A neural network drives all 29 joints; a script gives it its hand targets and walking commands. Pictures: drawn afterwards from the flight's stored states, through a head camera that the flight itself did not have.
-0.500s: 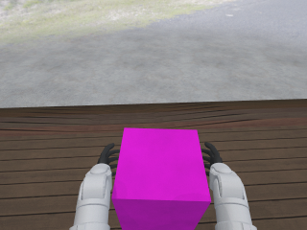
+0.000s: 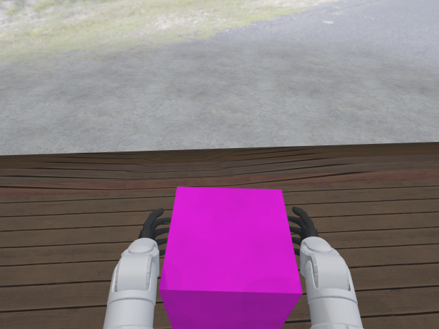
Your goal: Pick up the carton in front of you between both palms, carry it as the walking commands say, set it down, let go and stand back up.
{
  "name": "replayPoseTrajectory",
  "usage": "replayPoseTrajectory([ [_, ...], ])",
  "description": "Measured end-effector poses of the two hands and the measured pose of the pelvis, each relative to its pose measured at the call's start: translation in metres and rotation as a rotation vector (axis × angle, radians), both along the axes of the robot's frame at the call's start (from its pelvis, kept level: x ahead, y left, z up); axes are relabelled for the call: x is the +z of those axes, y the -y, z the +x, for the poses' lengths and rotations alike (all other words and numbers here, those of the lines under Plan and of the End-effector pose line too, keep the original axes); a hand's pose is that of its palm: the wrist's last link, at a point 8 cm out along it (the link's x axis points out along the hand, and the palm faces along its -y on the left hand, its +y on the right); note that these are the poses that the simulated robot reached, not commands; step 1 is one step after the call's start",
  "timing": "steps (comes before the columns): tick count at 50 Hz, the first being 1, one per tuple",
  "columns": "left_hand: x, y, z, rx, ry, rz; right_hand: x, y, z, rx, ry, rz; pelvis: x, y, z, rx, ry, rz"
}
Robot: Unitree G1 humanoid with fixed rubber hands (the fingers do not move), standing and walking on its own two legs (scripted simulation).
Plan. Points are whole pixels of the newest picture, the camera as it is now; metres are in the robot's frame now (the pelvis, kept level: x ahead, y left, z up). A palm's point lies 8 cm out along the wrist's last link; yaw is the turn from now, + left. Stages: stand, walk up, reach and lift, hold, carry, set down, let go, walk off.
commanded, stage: hold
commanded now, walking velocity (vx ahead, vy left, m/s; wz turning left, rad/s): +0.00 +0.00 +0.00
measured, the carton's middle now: (227, 264) +0.29 +0.00 -0.03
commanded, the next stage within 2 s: carry in 0.44 s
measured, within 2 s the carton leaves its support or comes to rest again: neither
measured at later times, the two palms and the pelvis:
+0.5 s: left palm (147, 246) +0.28 +0.15 +0.05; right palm (308, 245) +0.28 -0.15 +0.05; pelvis +0.00 +0.00 +0.00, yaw +0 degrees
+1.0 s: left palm (160, 182) +0.42 +0.15 +0.08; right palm (296, 183) +0.42 -0.15 +0.07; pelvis +0.16 +0.00 +0.00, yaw -1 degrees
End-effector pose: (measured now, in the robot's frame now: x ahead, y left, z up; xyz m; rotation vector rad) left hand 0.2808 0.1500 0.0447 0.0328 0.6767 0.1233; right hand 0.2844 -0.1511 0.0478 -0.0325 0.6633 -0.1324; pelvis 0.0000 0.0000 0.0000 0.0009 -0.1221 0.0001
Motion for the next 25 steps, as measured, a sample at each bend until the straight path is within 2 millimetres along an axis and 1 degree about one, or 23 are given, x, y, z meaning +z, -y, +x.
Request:
replayPoseTrajectory([
  [21,-0.0001,-0.0003,-0.0024,0.004,0.002,-0.006,-0.0001,-0.0003,-0.0027,-0.005,0.002,0.006,-0.0009,-0.0006,-0.0051,0.001,0.002,0.000],
  [25,0.0007,-0.0001,0.0006,0.004,0.010,-0.006,0.0003,-0.0001,-0.0001,-0.008,0.010,0.007,-0.0032,-0.0007,-0.0035,-0.001,-0.056,0.000],
])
